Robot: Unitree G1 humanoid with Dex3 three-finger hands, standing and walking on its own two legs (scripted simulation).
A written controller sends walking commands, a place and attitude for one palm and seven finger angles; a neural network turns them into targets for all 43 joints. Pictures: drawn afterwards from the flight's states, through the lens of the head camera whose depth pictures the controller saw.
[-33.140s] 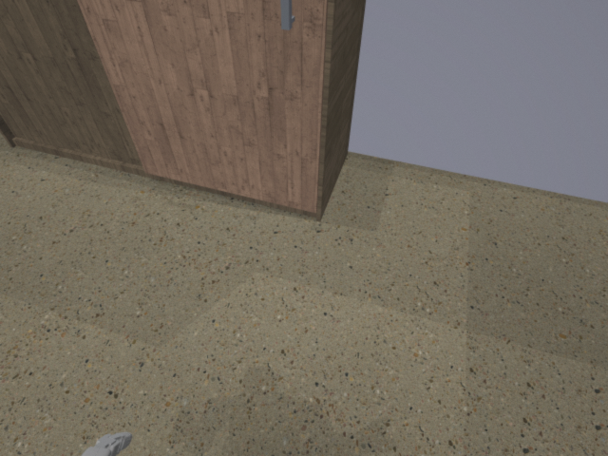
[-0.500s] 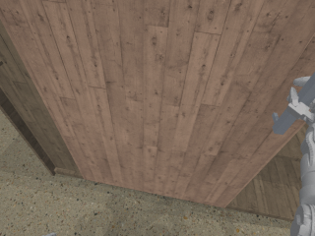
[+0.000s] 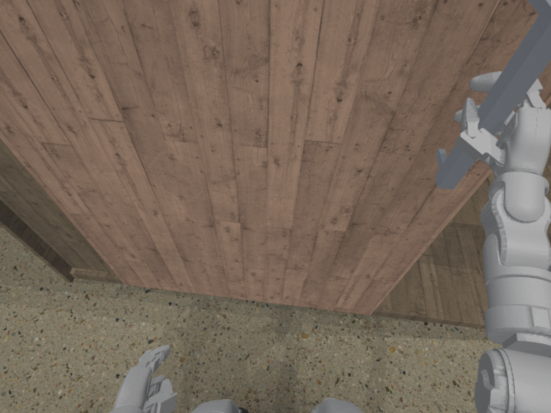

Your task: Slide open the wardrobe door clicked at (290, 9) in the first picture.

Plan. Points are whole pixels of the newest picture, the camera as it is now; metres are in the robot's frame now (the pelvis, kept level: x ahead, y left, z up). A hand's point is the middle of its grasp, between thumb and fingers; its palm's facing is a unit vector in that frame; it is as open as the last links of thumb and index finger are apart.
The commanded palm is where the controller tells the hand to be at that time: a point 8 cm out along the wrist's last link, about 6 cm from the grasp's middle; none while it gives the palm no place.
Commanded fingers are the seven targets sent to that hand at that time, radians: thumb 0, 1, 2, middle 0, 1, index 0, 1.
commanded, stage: stop walking and hold the door there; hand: right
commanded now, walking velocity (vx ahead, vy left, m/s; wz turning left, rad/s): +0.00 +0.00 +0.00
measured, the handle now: (484, 105) +0.47 -0.23 +0.21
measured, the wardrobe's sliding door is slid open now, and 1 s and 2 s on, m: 0.65 0.65 0.65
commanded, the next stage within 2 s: loosen the grip on the handle in 0.48 s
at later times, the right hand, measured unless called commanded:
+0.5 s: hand (467, 133) +0.43 -0.20 +0.19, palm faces +0.22 +0.97 -0.13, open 5.7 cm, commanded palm +0.40 -0.25 +0.16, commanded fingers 0.00 -0.90 -0.90 0.45 1.40 0.45 1.40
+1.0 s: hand (470, 127) +0.43 -0.21 +0.20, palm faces +0.23 +0.96 -0.13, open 12.6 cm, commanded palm +0.40 -0.25 +0.20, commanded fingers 0.00 0.55 -0.20 0.29 1.20 0.29 1.20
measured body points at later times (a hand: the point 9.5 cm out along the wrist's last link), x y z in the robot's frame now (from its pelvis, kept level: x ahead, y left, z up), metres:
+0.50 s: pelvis -0.02 -0.02 +0.00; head +0.01 -0.02 +0.45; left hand +0.08 +0.23 -0.11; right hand +0.41 -0.26 +0.20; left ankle +0.02 +0.10 -0.73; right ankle -0.01 -0.13 -0.73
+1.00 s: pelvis -0.05 +0.00 -0.01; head -0.01 -0.01 +0.44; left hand +0.01 +0.28 -0.10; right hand +0.41 -0.26 +0.21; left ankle +0.02 +0.10 -0.73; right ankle -0.01 -0.12 -0.73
